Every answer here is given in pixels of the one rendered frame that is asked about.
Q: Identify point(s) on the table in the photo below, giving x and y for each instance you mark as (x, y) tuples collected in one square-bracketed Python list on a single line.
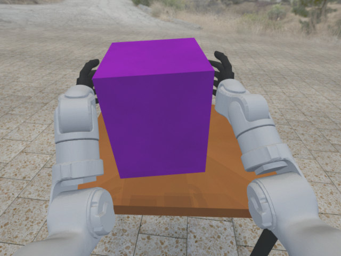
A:
[(220, 191)]

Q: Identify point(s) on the carton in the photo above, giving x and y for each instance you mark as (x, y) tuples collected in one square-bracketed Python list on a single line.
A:
[(155, 98)]

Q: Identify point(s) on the robot right forearm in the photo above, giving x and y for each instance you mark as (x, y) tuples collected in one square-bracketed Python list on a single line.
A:
[(262, 149)]

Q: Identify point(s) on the left robot upper arm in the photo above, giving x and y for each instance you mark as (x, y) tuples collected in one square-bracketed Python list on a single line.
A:
[(77, 220)]

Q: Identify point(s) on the right robot upper arm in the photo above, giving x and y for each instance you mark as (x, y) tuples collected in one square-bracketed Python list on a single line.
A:
[(284, 204)]

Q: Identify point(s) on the left robot hand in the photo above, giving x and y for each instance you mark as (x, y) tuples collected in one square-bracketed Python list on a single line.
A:
[(86, 74)]

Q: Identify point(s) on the robot left forearm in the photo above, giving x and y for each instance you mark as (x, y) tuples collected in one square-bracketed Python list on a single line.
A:
[(76, 134)]

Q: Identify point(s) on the right robot hand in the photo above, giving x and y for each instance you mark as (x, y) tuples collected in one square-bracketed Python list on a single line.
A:
[(224, 67)]

